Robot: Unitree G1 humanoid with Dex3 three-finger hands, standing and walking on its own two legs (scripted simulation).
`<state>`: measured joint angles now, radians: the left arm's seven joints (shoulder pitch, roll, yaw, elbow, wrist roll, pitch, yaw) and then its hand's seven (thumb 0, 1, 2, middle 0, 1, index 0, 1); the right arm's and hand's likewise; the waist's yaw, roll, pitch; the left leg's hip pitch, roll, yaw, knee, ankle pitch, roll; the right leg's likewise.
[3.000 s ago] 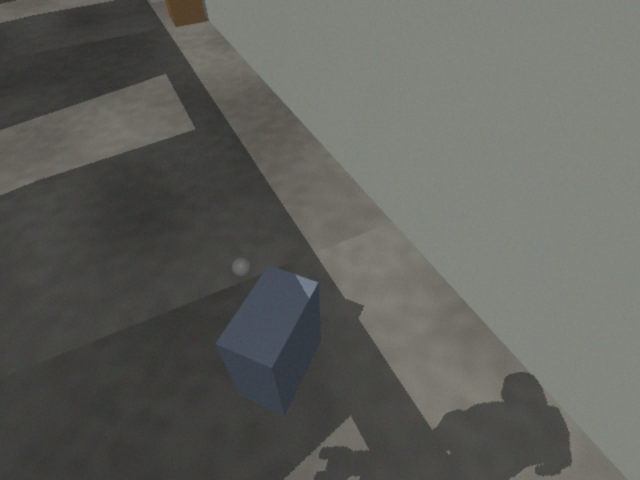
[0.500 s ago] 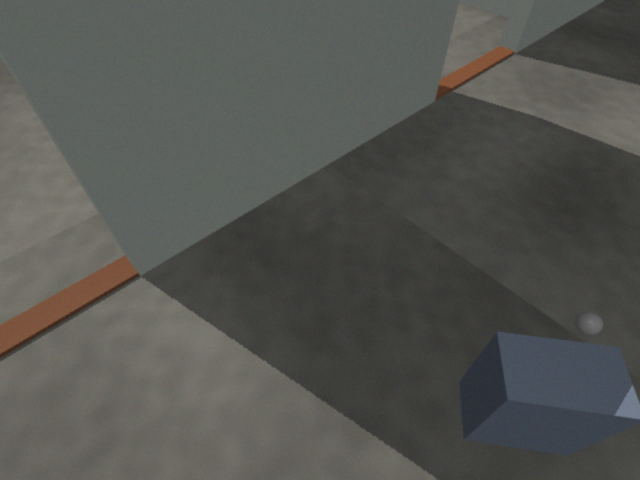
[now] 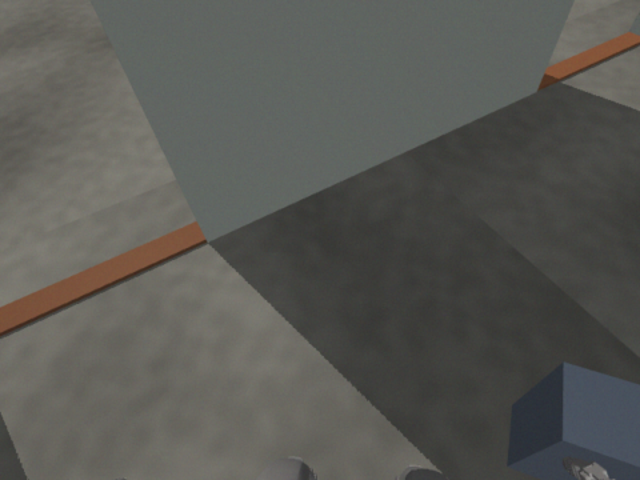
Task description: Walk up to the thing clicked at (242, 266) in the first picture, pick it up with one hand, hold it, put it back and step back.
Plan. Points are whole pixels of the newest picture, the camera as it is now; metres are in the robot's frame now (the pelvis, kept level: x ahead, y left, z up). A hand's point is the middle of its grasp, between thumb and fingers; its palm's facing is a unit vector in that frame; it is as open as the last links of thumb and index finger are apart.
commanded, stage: walk up
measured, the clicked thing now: out of the picture +0.47 -0.98 -0.71
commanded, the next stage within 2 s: stand in 0.98 s
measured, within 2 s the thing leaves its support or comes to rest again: neither
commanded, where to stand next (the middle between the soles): +0.07 -0.01 m, yaw +6 degrees
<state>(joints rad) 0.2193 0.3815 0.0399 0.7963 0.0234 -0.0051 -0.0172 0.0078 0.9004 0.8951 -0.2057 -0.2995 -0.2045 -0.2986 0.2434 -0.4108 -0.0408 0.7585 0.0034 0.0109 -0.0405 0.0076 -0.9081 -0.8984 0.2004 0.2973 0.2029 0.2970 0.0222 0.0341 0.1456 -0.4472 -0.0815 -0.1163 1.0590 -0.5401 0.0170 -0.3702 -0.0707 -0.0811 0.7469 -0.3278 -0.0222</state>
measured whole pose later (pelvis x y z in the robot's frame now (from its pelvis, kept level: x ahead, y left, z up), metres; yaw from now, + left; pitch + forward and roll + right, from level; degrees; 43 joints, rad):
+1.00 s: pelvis +0.01 +0.00 +0.03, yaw +10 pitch -2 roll +0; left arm 0.10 0.38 0.00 1.08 0.00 -0.01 -0.02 0.01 0.90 0.90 -0.20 -0.30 -0.20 -0.30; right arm 0.10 -0.35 0.01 1.10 0.00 -0.02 0.01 0.01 -0.91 -0.90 0.20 0.30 0.20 0.30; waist 0.02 0.00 0.05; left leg -0.20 -0.01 -0.08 0.46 -0.21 -0.02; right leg -0.16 -0.06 -0.08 0.44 -0.23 0.03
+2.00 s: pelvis +0.02 -0.01 +0.03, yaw +7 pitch -1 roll +0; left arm 0.10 0.35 0.00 1.14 0.01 0.00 -0.01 0.01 0.90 0.90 -0.20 -0.30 -0.20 -0.30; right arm 0.10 -0.35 0.00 1.15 -0.01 -0.01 0.00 0.01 -0.91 -0.90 0.20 0.30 0.20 0.30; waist 0.00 0.01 0.05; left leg -0.14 0.04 -0.05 0.33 -0.17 -0.05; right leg -0.12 -0.02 -0.05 0.34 -0.19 0.01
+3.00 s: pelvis +0.03 -0.01 +0.03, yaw +7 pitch -2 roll +0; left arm 0.11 0.35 0.01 1.14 0.01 0.00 -0.01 0.01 0.90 0.90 -0.20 -0.30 -0.20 -0.30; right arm 0.12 -0.35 0.00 1.14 -0.01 0.00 0.00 0.01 -0.91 -0.90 0.20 0.30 0.20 0.30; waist 0.00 0.00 0.05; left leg -0.11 0.04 -0.04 0.32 -0.18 -0.05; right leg -0.10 -0.02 -0.04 0.33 -0.19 0.01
